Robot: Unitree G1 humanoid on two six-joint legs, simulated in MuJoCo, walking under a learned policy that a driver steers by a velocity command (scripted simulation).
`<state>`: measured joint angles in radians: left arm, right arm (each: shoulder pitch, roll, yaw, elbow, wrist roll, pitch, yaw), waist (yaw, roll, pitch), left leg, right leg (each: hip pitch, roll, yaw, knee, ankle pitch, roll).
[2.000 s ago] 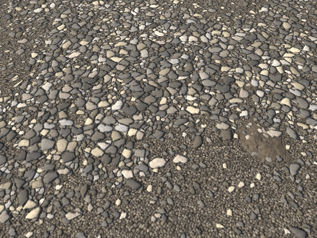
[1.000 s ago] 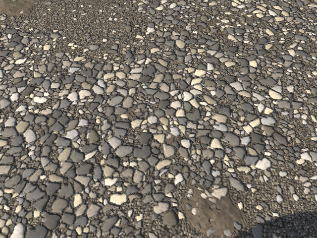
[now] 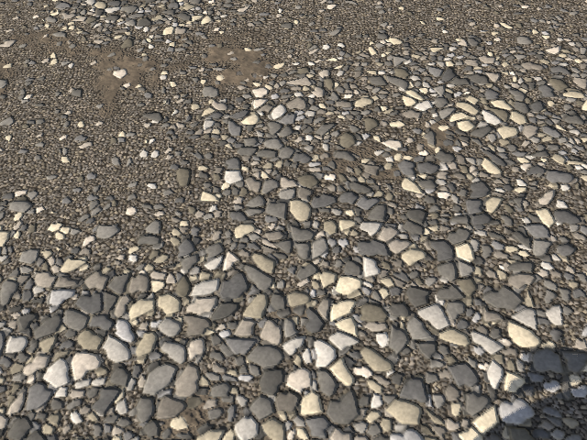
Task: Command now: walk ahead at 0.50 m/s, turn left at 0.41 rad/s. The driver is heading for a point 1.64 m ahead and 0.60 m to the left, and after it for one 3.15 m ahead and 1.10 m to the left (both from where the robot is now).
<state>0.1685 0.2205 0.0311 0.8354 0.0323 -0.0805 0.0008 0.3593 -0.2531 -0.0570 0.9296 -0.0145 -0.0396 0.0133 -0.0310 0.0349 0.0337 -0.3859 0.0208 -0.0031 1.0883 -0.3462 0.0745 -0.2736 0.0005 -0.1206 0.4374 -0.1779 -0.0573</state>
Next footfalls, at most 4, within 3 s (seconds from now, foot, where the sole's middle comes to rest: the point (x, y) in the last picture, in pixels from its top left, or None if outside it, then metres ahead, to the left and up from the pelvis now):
0.40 left None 0.33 0.13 -0.78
0.94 right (268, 359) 0.68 0.11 -0.78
1.44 left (146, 329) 0.78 0.42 -0.78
2.00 right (162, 227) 1.12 0.42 -0.78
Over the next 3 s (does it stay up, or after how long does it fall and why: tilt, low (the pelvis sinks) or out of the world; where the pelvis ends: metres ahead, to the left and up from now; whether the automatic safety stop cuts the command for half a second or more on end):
stays up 1.47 0.56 0.00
